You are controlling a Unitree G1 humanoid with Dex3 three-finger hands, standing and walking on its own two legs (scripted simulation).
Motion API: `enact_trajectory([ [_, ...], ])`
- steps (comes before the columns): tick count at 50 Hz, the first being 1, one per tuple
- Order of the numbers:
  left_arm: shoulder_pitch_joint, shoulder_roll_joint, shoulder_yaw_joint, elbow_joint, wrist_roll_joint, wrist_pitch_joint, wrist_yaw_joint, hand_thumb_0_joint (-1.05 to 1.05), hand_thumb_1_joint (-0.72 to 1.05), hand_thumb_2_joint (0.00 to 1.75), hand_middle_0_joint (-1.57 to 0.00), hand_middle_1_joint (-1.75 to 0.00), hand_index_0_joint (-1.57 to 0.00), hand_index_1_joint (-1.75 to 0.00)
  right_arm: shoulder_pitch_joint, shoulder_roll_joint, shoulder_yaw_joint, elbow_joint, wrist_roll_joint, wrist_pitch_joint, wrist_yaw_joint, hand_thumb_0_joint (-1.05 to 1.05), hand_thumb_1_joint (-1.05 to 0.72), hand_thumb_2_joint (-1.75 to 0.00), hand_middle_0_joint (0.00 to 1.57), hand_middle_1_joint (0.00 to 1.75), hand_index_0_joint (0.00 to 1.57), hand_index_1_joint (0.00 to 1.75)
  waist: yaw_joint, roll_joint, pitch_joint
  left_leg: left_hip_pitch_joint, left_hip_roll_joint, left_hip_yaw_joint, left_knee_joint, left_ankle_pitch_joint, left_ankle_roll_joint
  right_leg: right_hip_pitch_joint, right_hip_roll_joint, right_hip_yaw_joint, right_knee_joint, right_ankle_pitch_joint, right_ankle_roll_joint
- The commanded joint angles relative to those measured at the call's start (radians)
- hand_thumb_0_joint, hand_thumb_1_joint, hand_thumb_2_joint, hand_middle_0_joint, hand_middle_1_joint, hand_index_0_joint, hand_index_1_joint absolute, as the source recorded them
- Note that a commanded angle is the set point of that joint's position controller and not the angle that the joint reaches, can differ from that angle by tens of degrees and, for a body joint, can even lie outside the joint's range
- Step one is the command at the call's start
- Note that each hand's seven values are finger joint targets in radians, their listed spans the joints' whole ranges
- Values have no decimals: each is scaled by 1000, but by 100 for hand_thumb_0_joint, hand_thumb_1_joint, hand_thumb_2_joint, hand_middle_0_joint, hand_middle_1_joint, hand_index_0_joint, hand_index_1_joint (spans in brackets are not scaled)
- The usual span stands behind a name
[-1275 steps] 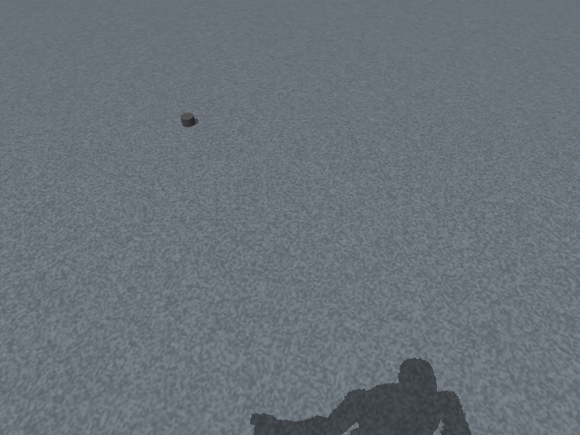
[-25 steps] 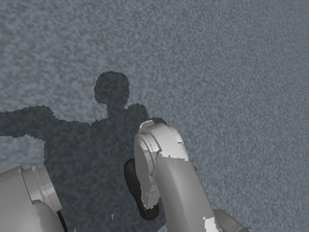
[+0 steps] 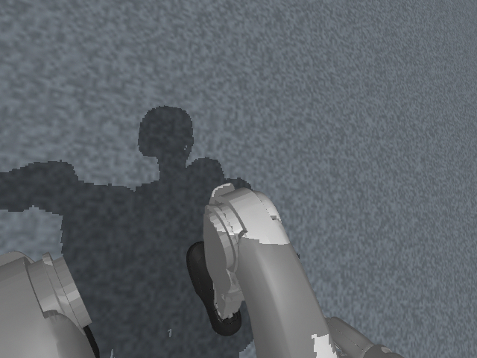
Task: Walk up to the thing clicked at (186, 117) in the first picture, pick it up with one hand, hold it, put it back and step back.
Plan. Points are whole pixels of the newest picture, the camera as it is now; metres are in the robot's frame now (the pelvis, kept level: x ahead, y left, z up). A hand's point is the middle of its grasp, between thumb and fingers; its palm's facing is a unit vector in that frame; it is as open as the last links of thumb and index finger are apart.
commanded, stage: open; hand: left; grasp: from above
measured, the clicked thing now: out of the picture +0.45 +0.32 -0.27
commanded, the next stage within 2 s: withdraw in 0.66 s
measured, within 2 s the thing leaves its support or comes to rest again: neither
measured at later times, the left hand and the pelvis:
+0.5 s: hand out of the picture +0.43 +0.33 -0.24, palm faces -0.43 -0.17 -0.89, open 13.5 cm; pelvis +0.00 +0.00 +0.00, yaw +0 degrees
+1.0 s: hand out of the picture +0.45 +0.33 -0.22, palm faces -0.32 -0.15 -0.93, open 14.0 cm; pelvis +0.00 +0.00 +0.01, yaw +0 degrees
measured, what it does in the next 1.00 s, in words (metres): stands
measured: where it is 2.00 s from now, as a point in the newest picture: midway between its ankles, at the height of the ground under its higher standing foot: (160, 340)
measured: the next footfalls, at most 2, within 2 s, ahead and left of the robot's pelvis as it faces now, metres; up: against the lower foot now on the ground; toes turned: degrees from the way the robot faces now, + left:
none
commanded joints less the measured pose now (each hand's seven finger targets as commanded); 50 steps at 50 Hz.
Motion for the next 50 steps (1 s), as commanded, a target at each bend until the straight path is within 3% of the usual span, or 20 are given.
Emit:
enact_trajectory([
  [1,-235,209,-2,-106,-12,-3,41,0,-18,69,-36,-75,-38,-74,163,-331,-95,5,8,1,-5,0,-90,-90,20,30,20,30,-46,509,-611,458,20,129,-278,193,18,327,30,-158,-187,233,-88],
  [4,-235,200,-19,-119,-18,-1,41,0,-25,76,-32,-77,-32,-77,147,-331,-99,8,12,-3,-8,0,-90,-90,20,30,20,30,-49,514,-602,469,24,129,-279,179,15,326,29,-156,-191,223,-88],
  [18,-230,235,10,-114,-25,9,31,0,-45,91,-13,-98,-13,-97,157,-336,-88,14,12,-5,-2,0,-89,-90,20,30,20,30,-48,537,-610,487,27,112,-292,228,8,341,29,-165,-187,262,-89],
  [21,-221,211,-10,-111,-30,6,18,0,-48,94,-9,-101,-10,-100,151,-326,-83,5,13,-7,1,0,-89,-90,20,30,20,30,-50,519,-586,467,24,124,-277,205,13,335,27,-162,-185,247,-87],
  [25,-224,237,0,-121,-39,-4,17,0,-51,97,-8,-102,-8,-101,169,-337,-87,2,15,-3,-7,0,-90,-90,20,30,20,30,-51,510,-607,467,27,124,-290,198,15,369,32,-153,-207,239,-90],
  [30,-233,221,-11,-136,-44,-14,11,0,-49,95,-7,-104,-8,-103,171,-334,-81,2,19,-7,-6,0,-89,-90,20,30,20,30,-54,512,-595,478,25,120,-283,211,14,346,25,-163,-195,247,-86],
  [37,-220,226,-10,-138,-24,-11,25,0,-48,96,-7,-104,-8,-103,169,-339,-85,-4,14,0,-8,0,-89,-90,20,30,20,30,-52,530,-594,489,28,120,-292,218,10,345,30,-163,-193,251,-89],
  [43,-257,257,21,-207,-19,6,26,0,-50,97,-7,-100,-8,-99,186,-345,-108,2,17,1,-9,0,-90,-90,20,30,20,30,-45,584,-639,531,28,119,-304,221,4,338,24,-161,-189,253,-93],
  [46,-251,280,73,-341,-18,24,17,0,-51,98,-7,-100,-8,-99,217,-335,-143,11,23,1,3,0,-90,-90,20,30,20,30,-6,691,-759,611,27,129,-317,306,-8,354,21,-152,-178,312,-101],
  [47,-218,283,101,-373,-31,37,15,0,-51,98,-7,-100,-7,-99,213,-324,-154,19,31,6,4,0,-90,-90,20,30,20,30,26,709,-805,623,26,135,-325,320,-11,363,20,-148,-180,319,-105],
  [48,-187,209,55,-364,-38,52,-7,0,-53,99,-7,-99,-7,-99,196,-312,-168,11,42,8,10,0,-90,-90,20,30,20,30,27,712,-782,612,23,149,-323,316,-12,333,20,-139,-177,312,-108],
  [50,-163,186,60,-463,-57,76,-41,0,-53,99,-7,-99,-6,-99,212,-302,-201,7,61,25,12,0,-90,-90,20,30,20,30,60,717,-850,610,16,163,-345,322,-5,335,24,-126,-205,313,-112],
])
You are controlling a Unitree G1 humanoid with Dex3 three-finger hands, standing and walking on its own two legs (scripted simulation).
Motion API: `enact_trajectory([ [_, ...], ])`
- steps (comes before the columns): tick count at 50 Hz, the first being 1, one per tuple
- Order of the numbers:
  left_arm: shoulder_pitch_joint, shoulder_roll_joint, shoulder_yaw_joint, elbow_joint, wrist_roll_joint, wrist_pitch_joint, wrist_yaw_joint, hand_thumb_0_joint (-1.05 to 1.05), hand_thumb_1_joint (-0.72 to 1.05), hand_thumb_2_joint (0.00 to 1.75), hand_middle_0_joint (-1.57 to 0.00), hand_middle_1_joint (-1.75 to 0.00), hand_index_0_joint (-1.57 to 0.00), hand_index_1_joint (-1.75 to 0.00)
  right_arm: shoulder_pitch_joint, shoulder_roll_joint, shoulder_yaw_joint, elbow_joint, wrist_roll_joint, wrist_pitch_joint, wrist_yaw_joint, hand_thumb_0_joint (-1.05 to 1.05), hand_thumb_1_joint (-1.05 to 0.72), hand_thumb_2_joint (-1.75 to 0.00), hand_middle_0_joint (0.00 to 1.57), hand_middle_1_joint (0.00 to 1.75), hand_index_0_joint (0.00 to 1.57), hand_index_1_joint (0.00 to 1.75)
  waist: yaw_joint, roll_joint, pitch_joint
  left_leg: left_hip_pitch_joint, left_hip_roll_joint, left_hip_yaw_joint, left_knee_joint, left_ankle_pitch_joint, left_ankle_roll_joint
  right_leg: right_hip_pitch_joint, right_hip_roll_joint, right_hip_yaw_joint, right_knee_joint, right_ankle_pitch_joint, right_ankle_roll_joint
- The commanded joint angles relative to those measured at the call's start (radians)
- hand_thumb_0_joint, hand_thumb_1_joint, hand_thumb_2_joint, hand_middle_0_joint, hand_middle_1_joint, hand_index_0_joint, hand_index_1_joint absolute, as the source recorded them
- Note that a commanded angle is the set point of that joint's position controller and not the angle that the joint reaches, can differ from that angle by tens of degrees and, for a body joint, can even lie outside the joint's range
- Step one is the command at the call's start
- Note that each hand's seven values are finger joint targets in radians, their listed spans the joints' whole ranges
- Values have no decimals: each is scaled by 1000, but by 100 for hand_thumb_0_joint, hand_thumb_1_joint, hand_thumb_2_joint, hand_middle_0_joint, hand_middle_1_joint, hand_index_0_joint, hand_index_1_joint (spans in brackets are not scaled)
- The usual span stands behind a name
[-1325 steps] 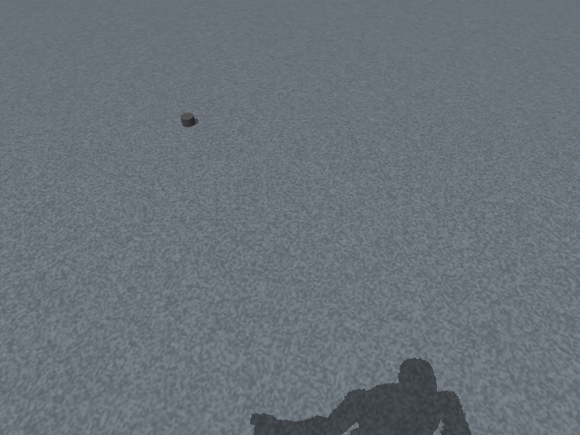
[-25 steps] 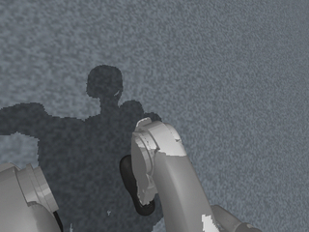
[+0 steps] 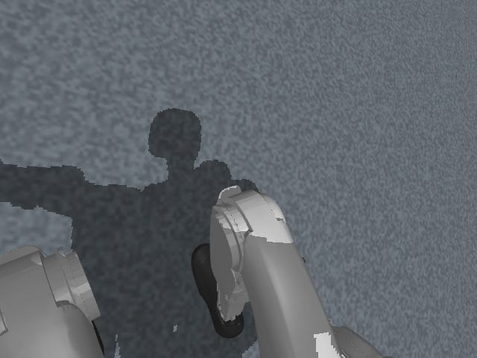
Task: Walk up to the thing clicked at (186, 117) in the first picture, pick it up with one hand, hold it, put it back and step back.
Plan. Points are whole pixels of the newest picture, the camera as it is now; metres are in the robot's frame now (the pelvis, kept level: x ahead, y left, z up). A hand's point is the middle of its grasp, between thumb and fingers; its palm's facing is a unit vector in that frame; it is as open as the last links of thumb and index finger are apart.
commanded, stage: withdraw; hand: left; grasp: from above
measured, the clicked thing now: out of the picture +0.45 +0.32 -0.27
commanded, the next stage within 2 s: home in 0.62 s
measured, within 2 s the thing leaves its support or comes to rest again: neither
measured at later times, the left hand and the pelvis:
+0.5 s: hand out of the picture +0.42 +0.34 -0.06, palm faces -0.48 -0.11 -0.87, open 14.0 cm; pelvis -0.02 -0.01 +0.06, yaw +8 degrees
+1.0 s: hand out of the picture +0.45 +0.34 -0.14, palm faces -0.28 -0.19 -0.94, open 12.5 cm; pelvis +0.00 -0.01 +0.02, yaw +6 degrees
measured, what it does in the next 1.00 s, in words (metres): stands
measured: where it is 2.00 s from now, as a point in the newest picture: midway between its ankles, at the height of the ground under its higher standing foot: (163, 341)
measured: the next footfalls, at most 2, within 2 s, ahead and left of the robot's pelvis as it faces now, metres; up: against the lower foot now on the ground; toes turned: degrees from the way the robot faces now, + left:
none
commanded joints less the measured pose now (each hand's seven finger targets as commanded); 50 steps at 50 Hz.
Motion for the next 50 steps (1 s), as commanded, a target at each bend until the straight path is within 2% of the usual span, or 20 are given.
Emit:
enact_trajectory([
  [1,-252,173,-16,-359,-56,49,-22,0,-52,99,-7,-99,-6,-99,160,-290,-164,-8,59,31,6,0,-90,-90,20,30,20,30,58,728,-872,617,15,167,-343,325,5,328,28,-114,-187,310,-106],
  [4,-177,90,-54,-357,-84,100,-95,0,-53,100,-7,-100,-6,-100,194,-271,-204,17,101,72,9,0,-90,-90,20,30,20,30,83,637,-837,548,8,193,-359,291,22,301,29,-86,-227,290,-104],
  [10,-243,-43,-140,-518,-145,134,-278,0,-54,103,-8,-100,-6,-102,235,-233,-270,1,180,160,-24,0,-91,-91,20,30,20,30,99,499,-869,564,-5,195,-467,191,37,324,15,-41,-310,201,-112],
  [14,-260,-84,-170,-443,-145,121,-373,0,-53,102,-9,-100,-7,-102,247,-216,-278,-25,201,203,-69,0,-91,-91,20,30,20,30,69,336,-765,475,-16,203,-477,139,54,331,5,-16,-367,148,-108],
  [16,-251,-71,-162,-396,-149,102,-407,0,-53,103,-9,-101,-7,-103,238,-199,-272,-35,201,219,-95,0,-90,-91,20,30,20,30,64,278,-691,413,-23,215,-492,79,60,351,5,3,-398,66,-110],
  [17,-282,-106,-192,-403,-152,86,-423,0,-54,103,-8,-101,-7,-103,228,-191,-263,-48,199,222,-111,0,-90,-90,20,30,20,30,59,257,-665,404,-29,219,-490,73,59,342,1,2,-417,50,-113],
  [18,-269,-76,-183,-394,-144,75,-434,0,-53,103,-8,-102,-7,-103,223,-183,-257,-49,203,225,-123,0,-90,-90,20,30,20,30,78,260,-673,416,-30,223,-504,70,59,347,-3,3,-412,45,-111],
  [20,-267,-39,-175,-367,-136,48,-446,0,-53,103,-8,-102,-7,-103,212,-171,-246,-60,200,231,-146,0,-90,-90,20,30,20,30,86,259,-674,411,-30,239,-503,65,59,377,-1,18,-415,27,-109],
  [24,-311,2,-163,-327,-104,-16,-419,0,-52,102,-8,-101,-8,-102,204,-167,-220,-59,188,239,-178,0,-90,-90,20,30,20,30,81,259,-683,394,-31,248,-476,70,60,370,-5,29,-408,16,-106],
  [30,-345,56,-146,-206,-36,-93,-318,0,-52,101,-8,-102,-8,-102,216,-190,-187,-57,161,233,-195,0,-90,-90,20,30,20,30,60,301,-694,398,-27,234,-430,78,55,304,-2,6,-350,22,-106],
  [35,-395,143,-74,-205,18,-124,-201,0,-51,100,-7,-101,-8,-100,246,-218,-181,-42,122,212,-189,0,-90,-89,20,30,20,30,58,438,-770,516,-24,224,-413,134,38,279,-7,-39,-285,100,-107],
  [36,-388,159,-56,-220,23,-125,-178,0,-43,94,-15,-93,-16,-92,246,-224,-183,-39,118,208,-188,0,-88,-89,20,30,20,30,65,475,-783,542,-21,221,-417,144,33,264,-7,-48,-268,113,-110],
  [38,-395,170,-36,-260,29,-116,-145,0,-27,100,-27,-77,-24,-77,255,-227,-195,-29,108,196,-184,0,-88,-89,20,30,20,30,63,530,-815,579,-18,221,-405,160,29,242,-8,-56,-244,134,-110],
  [39,-380,169,-30,-278,27,-103,-134,0,-35,93,-19,-85,-16,-85,259,-225,-199,-25,104,190,-180,0,-89,-89,20,30,20,30,62,551,-830,596,-16,224,-395,180,28,249,-8,-50,-238,151,-111],
  [40,-399,186,-7,-342,17,-93,-121,0,-28,91,-25,-77,-22,-77,266,-233,-210,-22,101,182,-175,0,-88,-89,20,30,20,30,61,570,-868,614,-17,226,-391,199,27,247,-14,-55,-229,172,-110],
  [42,-314,183,31,-419,-26,-57,-107,0,-19,93,-25,-67,-22,-69,267,-230,-231,-25,107,175,-164,0,-88,-89,20,30,20,30,104,621,-976,677,-18,237,-399,268,23,284,-19,-47,-220,232,-111],
  [44,-276,130,7,-413,-68,-18,-121,0,-9,86,-23,-58,-21,-60,267,-220,-245,-18,115,169,-151,0,-89,-90,20,30,20,30,102,611,-980,669,-11,243,-395,286,27,278,-17,-41,-231,255,-110],
  [45,-275,139,25,-475,-97,0,-129,0,-4,83,-22,-54,-20,-56,283,-221,-252,-12,122,170,-147,0,-89,-90,20,30,20,30,120,615,-1028,680,-14,248,-405,314,29,313,-17,-35,-247,281,-107],
  [48,-180,112,49,-544,-188,54,-184,0,15,85,-22,-49,-20,-51,307,-219,-295,-8,148,173,-135,0,-89,-90,20,30,20,30,170,614,-1082,710,-14,254,-451,335,28,353,-23,-25,-271,285,-113],
  [50,-112,36,26,-577,-264,85,-243,0,26,83,-21,-44,-20,-45,320,-202,-307,-3,172,182,-123,0,-89,-90,20,30,20,30,187,568,-1086,709,-15,256,-481,353,33,398,-20,-18,-301,297,-111],
])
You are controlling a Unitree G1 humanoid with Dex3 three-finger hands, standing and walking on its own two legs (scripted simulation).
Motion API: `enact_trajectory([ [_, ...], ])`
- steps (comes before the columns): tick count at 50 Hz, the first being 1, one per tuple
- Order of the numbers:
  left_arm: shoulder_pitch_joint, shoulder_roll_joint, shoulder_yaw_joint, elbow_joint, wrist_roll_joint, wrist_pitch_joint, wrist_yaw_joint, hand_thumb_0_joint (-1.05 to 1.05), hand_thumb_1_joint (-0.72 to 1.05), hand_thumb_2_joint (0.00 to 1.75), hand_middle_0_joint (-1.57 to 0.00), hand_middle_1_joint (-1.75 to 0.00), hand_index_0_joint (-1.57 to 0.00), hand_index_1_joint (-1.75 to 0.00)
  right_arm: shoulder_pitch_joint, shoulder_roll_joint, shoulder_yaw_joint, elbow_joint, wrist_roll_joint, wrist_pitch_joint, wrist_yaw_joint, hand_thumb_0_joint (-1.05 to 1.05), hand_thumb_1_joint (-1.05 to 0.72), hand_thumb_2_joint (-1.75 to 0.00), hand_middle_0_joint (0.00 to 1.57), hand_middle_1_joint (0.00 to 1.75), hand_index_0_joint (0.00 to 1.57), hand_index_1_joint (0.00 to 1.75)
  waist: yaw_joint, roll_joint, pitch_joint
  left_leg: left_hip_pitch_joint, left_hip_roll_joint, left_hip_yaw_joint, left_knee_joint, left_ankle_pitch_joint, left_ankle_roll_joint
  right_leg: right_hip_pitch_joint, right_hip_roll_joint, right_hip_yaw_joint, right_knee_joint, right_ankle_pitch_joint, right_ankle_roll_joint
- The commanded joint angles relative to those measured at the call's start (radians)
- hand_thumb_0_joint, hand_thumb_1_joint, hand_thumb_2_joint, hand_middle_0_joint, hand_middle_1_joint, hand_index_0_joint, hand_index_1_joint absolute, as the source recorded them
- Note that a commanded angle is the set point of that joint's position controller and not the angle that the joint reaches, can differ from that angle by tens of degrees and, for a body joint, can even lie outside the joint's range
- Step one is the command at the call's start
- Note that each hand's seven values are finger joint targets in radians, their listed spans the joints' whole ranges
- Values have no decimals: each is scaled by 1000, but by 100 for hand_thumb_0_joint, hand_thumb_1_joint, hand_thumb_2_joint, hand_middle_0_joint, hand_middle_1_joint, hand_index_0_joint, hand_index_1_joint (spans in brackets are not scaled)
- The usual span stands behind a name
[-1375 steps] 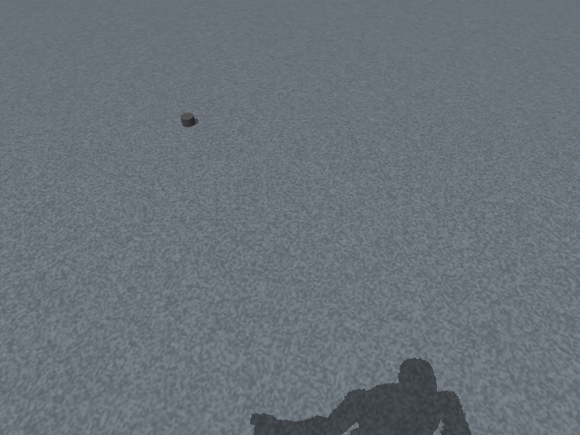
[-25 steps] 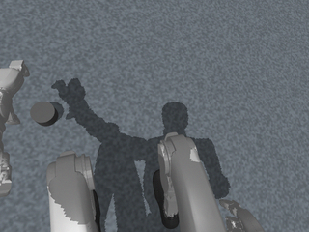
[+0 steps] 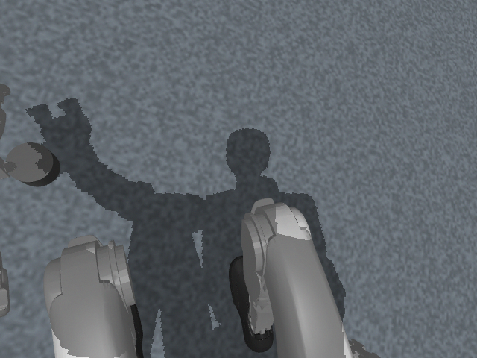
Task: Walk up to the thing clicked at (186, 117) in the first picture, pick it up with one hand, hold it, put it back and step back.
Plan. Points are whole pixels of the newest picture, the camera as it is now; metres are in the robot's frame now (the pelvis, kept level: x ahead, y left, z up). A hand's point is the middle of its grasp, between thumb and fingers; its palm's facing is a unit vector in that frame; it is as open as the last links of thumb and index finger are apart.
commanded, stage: home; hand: left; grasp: from above
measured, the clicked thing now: (34, 165) +0.47 +0.29 -0.30
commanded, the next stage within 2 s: none
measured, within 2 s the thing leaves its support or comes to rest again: neither
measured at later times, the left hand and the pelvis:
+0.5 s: hand out of the picture +0.30 +0.25 +0.06, palm faces -0.12 -0.81 -0.57, open 7.5 cm; pelvis -0.01 -0.01 +0.16, yaw +5 degrees
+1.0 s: hand out of the picture +0.23 +0.21 +0.28, palm faces +0.20 -0.96 -0.21, open 7.4 cm; pelvis +0.05 +0.00 +0.35, yaw +8 degrees
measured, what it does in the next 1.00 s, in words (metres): rises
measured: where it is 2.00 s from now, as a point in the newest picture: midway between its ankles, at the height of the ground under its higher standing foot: (195, 341)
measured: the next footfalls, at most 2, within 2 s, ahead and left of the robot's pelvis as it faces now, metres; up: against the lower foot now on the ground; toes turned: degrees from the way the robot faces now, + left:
none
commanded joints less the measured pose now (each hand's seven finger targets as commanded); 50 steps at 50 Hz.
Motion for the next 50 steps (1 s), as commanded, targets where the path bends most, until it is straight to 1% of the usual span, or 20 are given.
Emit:
enact_trajectory([
  [1,-212,221,25,-296,-167,72,-60,0,32,83,-21,-42,-19,-43,216,-285,-144,-24,57,8,8,0,-89,-90,20,30,20,30,97,433,-922,716,-9,138,-369,306,38,472,22,-100,-285,311,-97],
  [4,-57,112,-18,-393,-283,121,-166,0,49,84,-20,-38,-19,-38,196,-261,-160,-55,99,28,6,0,-90,-90,20,30,20,30,114,318,-859,689,-10,141,-432,260,51,541,26,-79,-370,288,-92],
  [6,45,76,-4,-481,-363,147,-232,0,65,90,-21,-37,-20,-38,169,-253,-166,-89,118,40,-2,0,-90,-90,20,30,20,30,126,238,-829,666,-11,136,-466,245,58,601,25,-70,-406,287,-87],
  [9,146,4,-33,-641,-483,179,-324,0,89,92,-20,-32,-20,-32,118,-238,-169,-125,140,59,-20,0,-90,-90,20,30,20,30,136,182,-752,681,-6,116,-526,217,59,609,20,-58,-468,262,-88],
  [11,224,0,-6,-715,-548,191,-359,0,90,90,-20,-30,-20,-30,73,-238,-175,-163,152,63,-34,0,-90,-90,20,30,20,30,151,149,-715,691,-4,98,-573,178,58,613,15,-50,-498,223,-91],
  [12,241,-57,-43,-788,-584,190,-376,0,90,90,-20,-30,-20,-30,64,-220,-177,-165,157,63,-40,0,-90,-90,20,30,20,30,159,163,-725,723,-1,97,-599,167,55,623,14,-45,-514,214,-91],
  [13,291,-59,-24,-803,-615,197,-386,0,90,90,-20,-30,-20,-30,49,-216,-182,-185,161,62,-48,0,-90,-90,20,30,20,30,164,144,-709,749,4,94,-625,135,57,628,14,-41,-544,184,-91],
  [15,286,-109,-52,-923,-682,199,-398,0,90,90,-20,-30,-20,-30,16,-196,-177,-207,168,55,-66,0,-90,-90,20,30,20,30,163,159,-684,779,6,95,-674,77,57,653,11,-33,-595,141,-90],
  [17,329,-96,-21,-979,-729,208,-392,0,90,90,-20,-30,-20,-30,-11,-195,-176,-222,175,49,-86,0,-90,-90,20,30,20,30,183,166,-673,826,9,91,-723,47,53,676,9,-28,-630,113,-90],
  [19,394,-131,-29,-1045,-769,224,-388,0,90,90,-20,-30,-20,-30,-29,-186,-179,-245,182,42,-104,0,-90,-90,20,30,20,30,191,169,-705,896,11,95,-762,60,50,726,8,-22,-668,118,-90],
  [24,553,-183,-18,-1159,-896,308,-370,0,90,90,-20,-30,-20,-30,-72,-173,-170,-275,197,23,-157,0,-90,-90,20,30,20,30,202,153,-688,1021,11,94,-876,67,45,841,-1,-3,-787,112,-85],
  [26,616,-229,-43,-1177,-958,345,-368,0,90,90,-20,-30,-20,-30,-93,-162,-161,-284,200,13,-176,0,-90,-90,20,30,20,30,188,129,-619,1041,11,80,-935,11,47,873,-2,2,-844,66,-81],
  [29,690,-244,-34,-1257,-1034,393,-360,0,90,90,-20,-30,-20,-30,-110,-151,-149,-307,205,-3,-205,0,-90,-90,20,30,20,30,197,138,-608,1118,8,71,-1019,-33,48,943,-2,10,-919,37,-77],
  [30,714,-249,-32,-1284,-1052,410,-357,0,90,90,-20,-30,-20,-30,-111,-142,-146,-311,208,-9,-214,0,-90,-90,20,30,20,30,203,143,-616,1157,10,82,-1036,-13,46,975,-2,15,-946,47,-78],
  [31,741,-278,-54,-1300,-1069,427,-356,0,90,90,-20,-30,-20,-30,-108,-136,-141,-316,210,-15,-223,0,-90,-90,20,30,20,30,186,146,-598,1174,6,83,-1060,0,46,1005,-3,16,-974,58,-77],
  [34,831,-295,-24,-1327,-1122,474,-337,0,90,90,-20,-30,-20,-30,-89,-113,-118,-323,219,-31,-248,0,-90,-90,20,30,20,30,200,113,-556,1242,6,86,-1122,44,45,1104,-2,20,-1054,82,-77],
  [40,975,-375,-31,-1360,-1197,529,-329,0,90,90,-20,-30,-20,-30,-45,-83,-93,-307,220,-75,-306,0,-90,-90,20,30,20,30,188,87,-460,1381,8,98,-1255,193,42,1296,-1,20,-1209,210,-71],
  [42,1020,-374,-15,-1388,-1210,540,-330,0,90,90,-20,-30,-20,-30,-26,-78,-90,-315,217,-93,-325,0,-90,-90,20,30,20,30,197,88,-459,1440,6,108,-1290,245,43,1368,1,19,-1259,254,-71],
  [48,1197,-416,-36,-1460,-1214,563,-337,0,90,90,-20,-30,-20,-30,21,-69,-88,-331,206,-127,-356,0,-90,-90,20,30,20,30,211,101,-383,1608,5,106,-1437,376,31,1516,8,-2,-1378,365,-66],
  [50,1240,-432,-52,-1498,-1217,573,-339,0,90,90,-20,-30,-20,-30,27,-62,-86,-346,203,-135,-362,0,-90,-90,20,30,20,30,217,101,-333,1633,0,123,-1480,352,34,1556,8,-4,-1437,347,-64],
])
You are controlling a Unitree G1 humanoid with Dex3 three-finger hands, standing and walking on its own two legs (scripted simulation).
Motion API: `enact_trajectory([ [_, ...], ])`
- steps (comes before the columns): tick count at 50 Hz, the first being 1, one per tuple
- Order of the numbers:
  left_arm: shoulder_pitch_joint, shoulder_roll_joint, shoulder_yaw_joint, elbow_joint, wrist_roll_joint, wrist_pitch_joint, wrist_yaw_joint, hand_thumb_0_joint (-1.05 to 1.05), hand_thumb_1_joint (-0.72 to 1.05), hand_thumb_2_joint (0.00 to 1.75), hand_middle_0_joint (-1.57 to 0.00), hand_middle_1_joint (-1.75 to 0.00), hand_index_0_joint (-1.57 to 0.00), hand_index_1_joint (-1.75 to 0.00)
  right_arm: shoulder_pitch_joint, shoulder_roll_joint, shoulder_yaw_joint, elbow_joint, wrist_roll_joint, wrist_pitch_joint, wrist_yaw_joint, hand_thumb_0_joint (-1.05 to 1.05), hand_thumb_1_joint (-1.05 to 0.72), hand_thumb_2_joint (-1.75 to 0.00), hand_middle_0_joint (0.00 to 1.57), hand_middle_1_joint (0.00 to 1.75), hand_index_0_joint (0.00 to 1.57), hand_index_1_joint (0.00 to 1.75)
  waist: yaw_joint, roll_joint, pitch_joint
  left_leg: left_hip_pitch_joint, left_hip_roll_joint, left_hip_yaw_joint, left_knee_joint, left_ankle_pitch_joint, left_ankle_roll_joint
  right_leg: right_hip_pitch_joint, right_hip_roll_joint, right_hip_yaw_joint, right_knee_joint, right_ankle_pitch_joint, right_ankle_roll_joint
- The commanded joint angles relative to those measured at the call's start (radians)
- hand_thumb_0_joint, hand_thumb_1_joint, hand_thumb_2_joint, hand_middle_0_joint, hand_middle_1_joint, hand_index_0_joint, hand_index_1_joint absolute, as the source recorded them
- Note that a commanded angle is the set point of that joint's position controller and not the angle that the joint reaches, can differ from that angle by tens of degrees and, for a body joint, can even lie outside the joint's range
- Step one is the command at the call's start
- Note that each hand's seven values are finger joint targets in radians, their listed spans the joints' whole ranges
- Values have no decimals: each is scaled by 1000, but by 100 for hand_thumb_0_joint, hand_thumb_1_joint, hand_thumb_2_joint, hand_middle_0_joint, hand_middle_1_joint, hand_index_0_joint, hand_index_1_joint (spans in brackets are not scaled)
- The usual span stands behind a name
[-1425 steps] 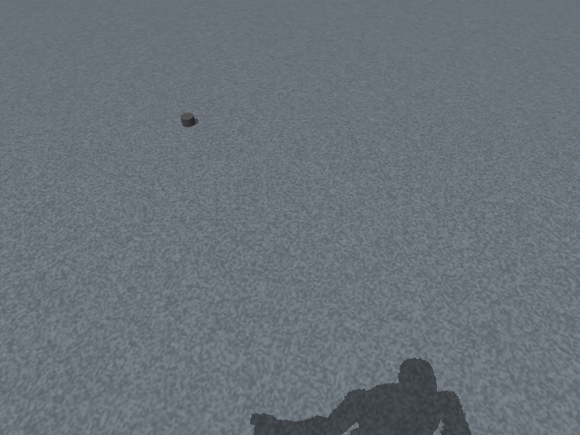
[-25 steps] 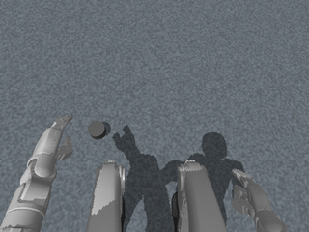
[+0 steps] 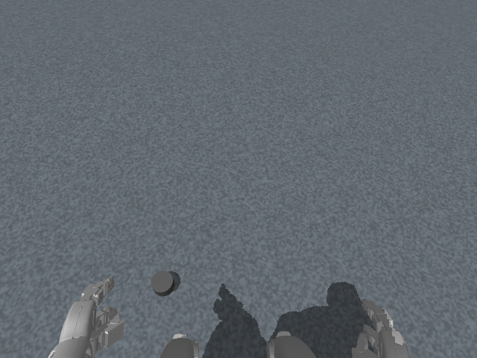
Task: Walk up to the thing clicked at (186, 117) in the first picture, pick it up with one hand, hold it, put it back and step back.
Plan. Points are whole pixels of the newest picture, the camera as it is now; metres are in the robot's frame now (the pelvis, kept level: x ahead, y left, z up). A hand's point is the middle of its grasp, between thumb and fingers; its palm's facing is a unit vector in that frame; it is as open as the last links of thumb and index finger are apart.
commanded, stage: home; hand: left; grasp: from above
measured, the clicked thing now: (163, 283) +0.46 +0.23 -0.64
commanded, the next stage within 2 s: none
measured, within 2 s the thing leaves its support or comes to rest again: neither
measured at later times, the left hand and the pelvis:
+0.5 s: hand (103, 346) +0.18 +0.19 +0.00, palm faces +0.08 -0.98 -0.19, open 7.4 cm; pelvis +0.02 +0.00 +0.04, yaw +2 degrees
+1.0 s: hand (105, 341) +0.18 +0.18 +0.00, palm faces +0.06 -0.98 -0.20, open 7.4 cm; pelvis +0.02 +0.00 +0.04, yaw +1 degrees
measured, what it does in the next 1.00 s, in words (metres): stands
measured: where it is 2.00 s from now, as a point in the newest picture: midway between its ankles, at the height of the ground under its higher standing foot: outside the picture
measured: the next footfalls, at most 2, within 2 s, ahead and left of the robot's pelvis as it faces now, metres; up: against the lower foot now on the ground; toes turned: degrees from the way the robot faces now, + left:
none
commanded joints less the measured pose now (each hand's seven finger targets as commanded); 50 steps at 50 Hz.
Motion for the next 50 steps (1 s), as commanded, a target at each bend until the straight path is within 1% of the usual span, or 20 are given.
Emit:
enact_trajectory([
  [1,62,90,38,-267,7,-26,4,0,90,90,-20,-30,-20,-30,-25,-116,-53,-170,-3,-72,-27,0,-90,-90,20,30,20,30,27,53,-156,293,-45,18,-305,173,37,245,32,0,-293,174,-24],
  [3,126,83,33,-298,9,-14,-1,0,90,90,-20,-30,-20,-30,-17,-116,-56,-172,-6,-82,-32,0,-90,-90,20,30,20,30,32,61,-157,345,-43,15,-335,211,33,278,36,-7,-313,202,-24],
  [6,166,73,23,-324,6,-3,-10,0,90,90,-20,-30,-20,-30,-17,-114,-53,-182,-11,-95,-37,0,-90,-90,20,30,20,30,33,18,-85,353,-44,14,-368,215,36,306,39,-17,-354,202,-20],
  [14,174,73,10,-337,13,4,-43,0,90,90,-20,-30,-20,-30,-31,-126,-62,-182,-22,-129,-41,0,-90,-90,20,30,20,30,17,-19,-8,381,-53,28,-407,186,44,320,39,-26,-408,165,-13],
  [18,143,83,23,-341,19,-6,-51,0,90,90,-20,-30,-20,-30,-37,-128,-65,-172,-28,-146,-40,0,-90,-90,20,30,20,30,25,-9,-23,385,-56,29,-402,187,43,327,33,-22,-405,167,-12],
  [21,153,89,30,-352,24,-10,-51,0,90,90,-20,-30,-20,-30,-40,-127,-66,-167,-30,-153,-39,0,-90,-90,20,30,20,30,31,7,-50,408,-59,38,-392,231,41,352,29,-15,-401,212,-11],
  [27,145,94,24,-364,29,-19,-49,0,90,90,-20,-30,-20,-30,-42,-128,-67,-154,-32,-154,-37,0,-90,-90,20,30,20,30,40,26,-59,425,-52,24,-407,243,35,355,36,-23,-387,215,-16],
  [28,157,86,17,-345,30,-17,-49,0,90,90,-20,-30,-20,-30,-42,-127,-65,-151,-34,-154,-38,0,-90,-90,20,30,20,30,32,26,-63,430,-54,27,-401,254,36,359,35,-21,-388,227,-16],
  [29,158,92,24,-347,28,-18,-48,0,90,90,-20,-30,-20,-30,-45,-127,-64,-153,-33,-153,-38,0,-90,-90,20,30,20,30,37,18,-41,415,-54,29,-403,238,37,355,34,-22,-393,217,-14],
  [30,181,75,14,-327,28,-13,-49,0,90,90,-20,-30,-20,-30,-48,-128,-63,-155,-32,-154,-37,0,-90,-90,20,30,20,30,38,20,-44,422,-52,29,-408,240,36,356,36,-23,-390,215,-16],
  [35,166,89,23,-348,26,-18,-46,0,90,90,-20,-30,-20,-30,-43,-126,-66,-147,-33,-153,-37,0,-90,-90,20,30,20,30,45,24,-57,421,-50,27,-404,265,34,363,37,-24,-384,233,-18],
  [37,176,76,11,-317,26,-14,-48,0,90,90,-20,-30,-20,-30,-46,-129,-66,-150,-32,-153,-37,0,-90,-90,20,30,20,30,39,1,-42,414,-50,26,-408,246,37,358,38,-25,-391,219,-16],
  [40,146,105,35,-367,23,-20,-47,0,90,90,-20,-30,-20,-30,-43,-131,-69,-148,-32,-154,-37,0,-90,-90,20,30,20,30,46,24,-61,418,-51,27,-411,230,36,364,36,-21,-393,206,-17],
  [41,180,83,20,-315,26,-14,-46,0,90,90,-20,-30,-20,-30,-47,-127,-66,-149,-32,-152,-37,0,-90,-90,20,30,20,30,46,1,-43,405,-52,32,-408,226,37,360,35,-22,-399,201,-15],
  [42,156,93,22,-354,21,-18,-49,0,90,90,-20,-30,-20,-30,-45,-131,-66,-152,-31,-155,-37,0,-90,-90,20,30,20,30,43,3,-29,403,-51,31,-413,201,39,353,35,-22,-403,182,-14],
  [43,163,84,19,-333,21,-17,-49,0,90,90,-20,-30,-20,-30,-45,-132,-67,-147,-30,-155,-37,0,-90,-90,20,30,20,30,44,9,-25,406,-49,28,-419,195,38,347,36,-23,-399,176,-15],
  [45,149,100,33,-363,22,-20,-48,0,90,90,-20,-30,-20,-30,-42,-133,-70,-149,-32,-156,-37,0,-90,-90,20,30,20,30,46,30,-54,417,-47,26,-418,212,34,352,38,-23,-391,186,-18],
  [48,169,83,16,-337,23,-15,-49,0,90,90,-20,-30,-20,-30,-38,-131,-69,-151,-31,-155,-37,0,-90,-90,20,30,20,30,37,2,-49,414,-49,32,-405,234,38,355,35,-19,-394,210,-15],
  [49,184,74,14,-316,22,-10,-50,0,90,90,-20,-30,-20,-30,-42,-128,-68,-153,-30,-155,-37,0,-90,-90,20,30,20,30,43,3,-45,406,-51,33,-402,234,38,357,33,-18,-397,212,-15],
  [50,151,98,31,-357,20,-17,-48,0,90,90,-20,-30,-20,-30,-43,-133,-69,-150,-31,-155,-37,0,-90,-90,20,30,20,30,44,1,-33,401,-50,36,-406,209,39,354,34,-17,-401,191,-13],
])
